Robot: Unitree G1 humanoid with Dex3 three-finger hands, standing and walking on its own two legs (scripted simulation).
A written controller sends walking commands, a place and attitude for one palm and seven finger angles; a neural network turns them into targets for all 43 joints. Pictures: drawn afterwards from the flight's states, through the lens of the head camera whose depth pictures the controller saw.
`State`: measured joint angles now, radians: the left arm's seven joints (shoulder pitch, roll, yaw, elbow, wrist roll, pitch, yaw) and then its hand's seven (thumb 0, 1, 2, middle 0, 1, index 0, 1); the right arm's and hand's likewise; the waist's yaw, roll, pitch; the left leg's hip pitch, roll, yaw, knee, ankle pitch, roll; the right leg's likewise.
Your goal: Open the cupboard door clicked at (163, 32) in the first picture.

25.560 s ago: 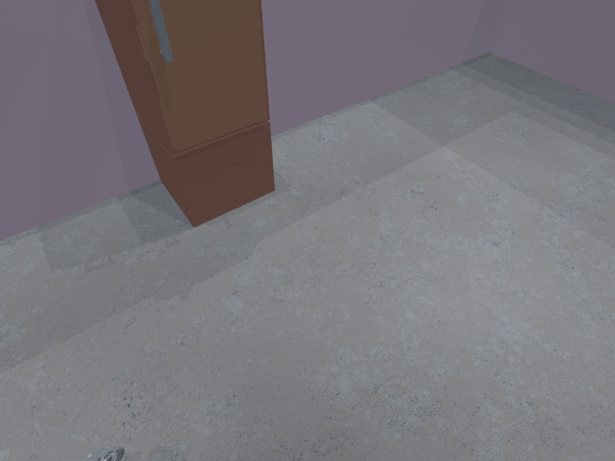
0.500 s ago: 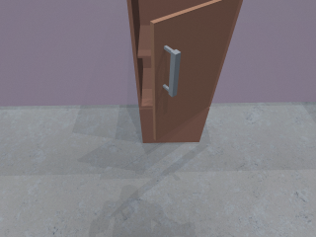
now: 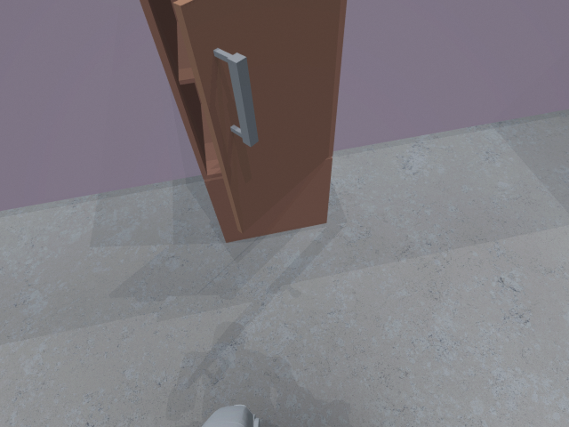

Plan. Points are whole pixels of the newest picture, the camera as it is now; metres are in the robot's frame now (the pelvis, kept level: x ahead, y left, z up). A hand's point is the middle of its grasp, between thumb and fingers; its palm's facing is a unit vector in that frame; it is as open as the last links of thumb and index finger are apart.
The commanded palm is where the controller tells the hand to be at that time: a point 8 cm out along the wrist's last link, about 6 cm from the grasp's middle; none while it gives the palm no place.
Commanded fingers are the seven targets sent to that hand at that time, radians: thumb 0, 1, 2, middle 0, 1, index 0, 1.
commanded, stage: walk to a spot facing it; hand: left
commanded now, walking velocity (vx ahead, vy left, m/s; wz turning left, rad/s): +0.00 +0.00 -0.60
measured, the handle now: (236, 100) +0.62 +0.13 +0.09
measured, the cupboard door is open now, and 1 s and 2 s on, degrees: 36 36 36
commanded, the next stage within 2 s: none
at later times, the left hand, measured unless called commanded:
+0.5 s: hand out of the picture +0.13 +0.23 -0.16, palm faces -0.19 -0.96 -0.22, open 7.4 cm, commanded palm none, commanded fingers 0.00 0.90 0.90 -0.20 -0.30 -0.20 -0.30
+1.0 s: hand (216, 372) +0.21 +0.15 -0.16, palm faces -0.56 -0.80 -0.19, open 7.4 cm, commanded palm none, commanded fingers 0.00 0.90 0.90 -0.20 -0.30 -0.20 -0.30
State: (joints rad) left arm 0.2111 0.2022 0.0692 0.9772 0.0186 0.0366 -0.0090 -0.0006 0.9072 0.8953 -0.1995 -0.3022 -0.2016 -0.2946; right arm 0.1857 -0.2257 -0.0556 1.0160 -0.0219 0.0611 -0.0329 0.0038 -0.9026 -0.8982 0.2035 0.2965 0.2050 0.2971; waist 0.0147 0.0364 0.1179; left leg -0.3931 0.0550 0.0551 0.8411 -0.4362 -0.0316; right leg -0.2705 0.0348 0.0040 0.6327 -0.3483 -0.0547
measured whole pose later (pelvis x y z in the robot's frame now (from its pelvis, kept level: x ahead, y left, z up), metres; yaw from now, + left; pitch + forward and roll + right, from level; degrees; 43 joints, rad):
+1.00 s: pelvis +0.01 +0.04 +0.01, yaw -35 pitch +1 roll -2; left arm 0.12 0.26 0.08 0.91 0.02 0.08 -0.04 0.00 0.91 0.90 -0.20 -0.30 -0.20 -0.29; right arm 0.25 -0.23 -0.02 0.91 -0.04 0.00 -0.03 0.00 -0.90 -0.90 0.20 0.30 0.20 0.30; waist -0.01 -0.03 0.11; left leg -0.29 0.09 0.08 0.58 -0.30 -0.01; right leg -0.49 0.01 0.01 0.99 -0.48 0.04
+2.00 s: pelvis +0.12 -0.19 +0.00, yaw -68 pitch -1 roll +0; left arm 0.04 0.21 0.06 0.92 0.01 -0.04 -0.02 0.00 0.91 0.90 -0.20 -0.30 -0.20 -0.29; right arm 0.40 -0.18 -0.03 1.09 -0.02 0.01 -0.01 0.01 -0.90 -0.90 0.20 0.30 0.20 0.30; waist -0.08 0.00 0.13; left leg -0.37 0.15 0.08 1.18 -0.45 -0.04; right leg -0.36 0.00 -0.10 0.59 -0.23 -0.06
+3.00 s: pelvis +0.26 -0.65 +0.01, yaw -80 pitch +1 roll +0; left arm 0.25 0.19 0.07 1.11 0.02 -0.01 -0.02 0.00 0.92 0.90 -0.20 -0.30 -0.20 -0.29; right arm 0.21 -0.14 -0.04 1.01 -0.04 -0.09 -0.02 0.00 -0.92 -0.90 0.20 0.30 0.20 0.30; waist -0.01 -0.04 0.05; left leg -0.29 0.08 0.16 0.55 -0.27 -0.01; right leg -0.39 -0.05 -0.06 1.09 -0.43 0.00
